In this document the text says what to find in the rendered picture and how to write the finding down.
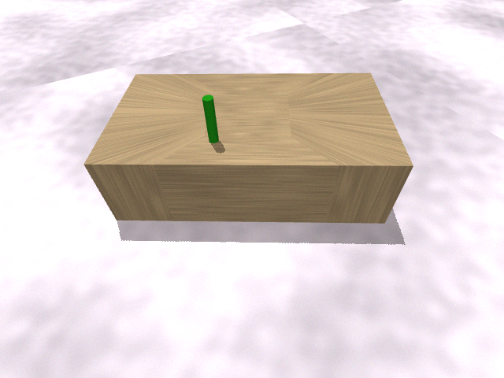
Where can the can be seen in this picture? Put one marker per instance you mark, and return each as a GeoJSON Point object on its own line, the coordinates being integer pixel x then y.
{"type": "Point", "coordinates": [211, 122]}

